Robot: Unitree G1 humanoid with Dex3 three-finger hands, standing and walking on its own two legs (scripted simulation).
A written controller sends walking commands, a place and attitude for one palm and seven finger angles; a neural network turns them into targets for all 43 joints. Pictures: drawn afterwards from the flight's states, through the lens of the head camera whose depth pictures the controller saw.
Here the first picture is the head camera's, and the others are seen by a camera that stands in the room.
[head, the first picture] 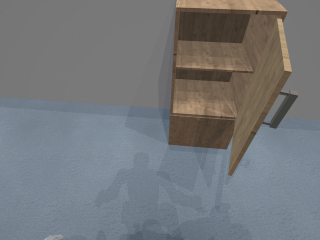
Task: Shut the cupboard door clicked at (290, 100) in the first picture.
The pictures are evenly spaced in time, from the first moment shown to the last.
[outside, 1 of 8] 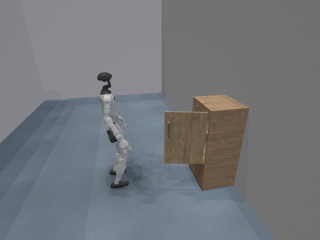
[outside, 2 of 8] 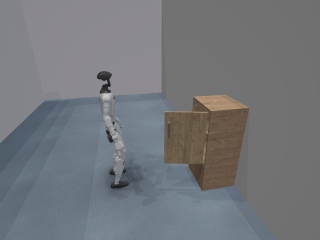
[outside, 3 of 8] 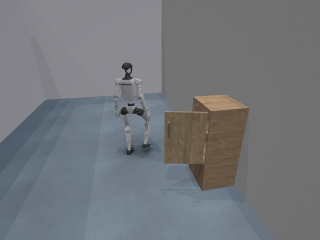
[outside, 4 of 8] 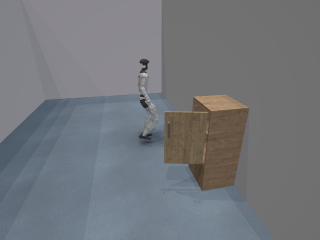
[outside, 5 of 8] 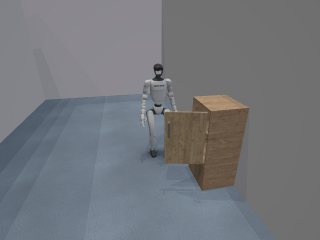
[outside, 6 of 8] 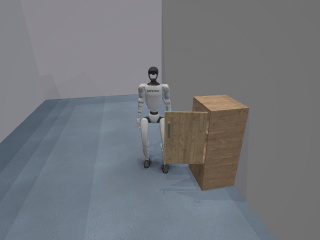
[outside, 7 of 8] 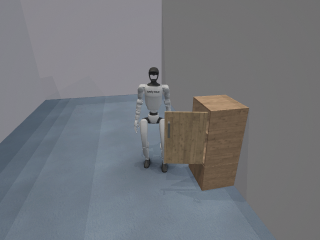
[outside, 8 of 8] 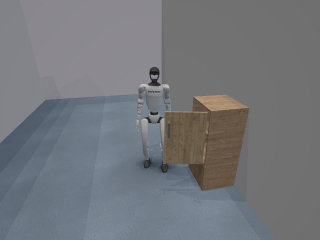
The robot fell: no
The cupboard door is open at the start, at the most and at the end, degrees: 76 76 76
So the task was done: no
